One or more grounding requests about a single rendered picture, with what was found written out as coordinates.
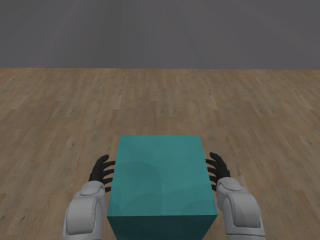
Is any robot right hand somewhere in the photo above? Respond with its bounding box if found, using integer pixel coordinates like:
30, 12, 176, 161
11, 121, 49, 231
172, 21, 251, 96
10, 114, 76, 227
205, 152, 231, 191

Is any robot right forearm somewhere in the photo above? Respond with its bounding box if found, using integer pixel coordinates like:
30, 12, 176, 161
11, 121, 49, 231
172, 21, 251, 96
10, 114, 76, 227
216, 177, 266, 240

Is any carton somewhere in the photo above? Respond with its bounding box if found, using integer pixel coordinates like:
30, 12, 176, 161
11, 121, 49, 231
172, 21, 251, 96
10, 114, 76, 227
106, 135, 218, 240

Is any robot left forearm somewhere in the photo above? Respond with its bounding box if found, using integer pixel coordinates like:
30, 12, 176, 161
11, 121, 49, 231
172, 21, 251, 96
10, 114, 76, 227
61, 180, 107, 240

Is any robot left hand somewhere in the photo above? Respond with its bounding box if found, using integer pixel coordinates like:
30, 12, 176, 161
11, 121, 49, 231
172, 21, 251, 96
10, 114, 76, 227
88, 154, 116, 193

